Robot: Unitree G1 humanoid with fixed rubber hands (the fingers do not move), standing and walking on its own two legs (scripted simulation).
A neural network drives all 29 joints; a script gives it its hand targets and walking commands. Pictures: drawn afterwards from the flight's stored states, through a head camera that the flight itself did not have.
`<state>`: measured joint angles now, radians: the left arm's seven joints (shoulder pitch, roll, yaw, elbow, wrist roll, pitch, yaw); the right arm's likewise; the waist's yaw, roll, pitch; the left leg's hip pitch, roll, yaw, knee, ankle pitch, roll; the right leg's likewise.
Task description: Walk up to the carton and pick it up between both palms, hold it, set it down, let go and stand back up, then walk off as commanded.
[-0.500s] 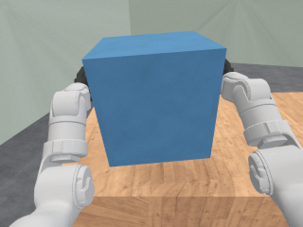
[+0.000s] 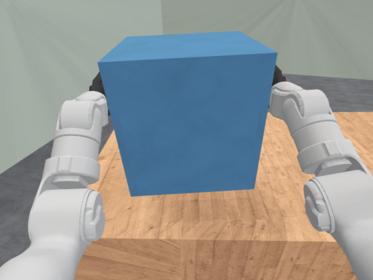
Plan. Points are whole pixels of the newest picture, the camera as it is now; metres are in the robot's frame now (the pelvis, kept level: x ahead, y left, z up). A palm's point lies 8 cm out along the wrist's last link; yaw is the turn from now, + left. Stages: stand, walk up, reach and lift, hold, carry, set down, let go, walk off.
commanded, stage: hold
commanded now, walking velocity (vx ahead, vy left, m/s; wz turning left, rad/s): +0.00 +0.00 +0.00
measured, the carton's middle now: (187, 109) +0.42 -0.01 +0.26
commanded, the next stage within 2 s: none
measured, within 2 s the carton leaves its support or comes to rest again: neither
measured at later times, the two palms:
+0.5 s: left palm (94, 108) +0.39 +0.18 +0.28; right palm (268, 99) +0.37 -0.18 +0.29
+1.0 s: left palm (97, 105) +0.38 +0.17 +0.30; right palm (277, 94) +0.36 -0.19 +0.31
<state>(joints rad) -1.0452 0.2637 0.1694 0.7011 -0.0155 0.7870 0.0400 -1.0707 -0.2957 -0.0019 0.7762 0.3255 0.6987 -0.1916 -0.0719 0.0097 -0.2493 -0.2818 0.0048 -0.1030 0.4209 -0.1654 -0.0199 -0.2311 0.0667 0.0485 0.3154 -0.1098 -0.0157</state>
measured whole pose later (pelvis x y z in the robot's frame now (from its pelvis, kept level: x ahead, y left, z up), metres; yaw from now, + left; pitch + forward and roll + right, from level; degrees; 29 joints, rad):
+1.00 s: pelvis +0.00 +0.01 +0.00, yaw -1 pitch -1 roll -2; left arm -1.00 0.21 0.24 0.61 0.05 0.85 0.04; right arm -1.06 -0.30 -0.02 0.76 0.34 0.72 -0.18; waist -0.07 0.02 -0.22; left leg -0.23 0.00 -0.09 0.42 -0.17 -0.01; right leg -0.18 0.06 0.07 0.30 -0.11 -0.01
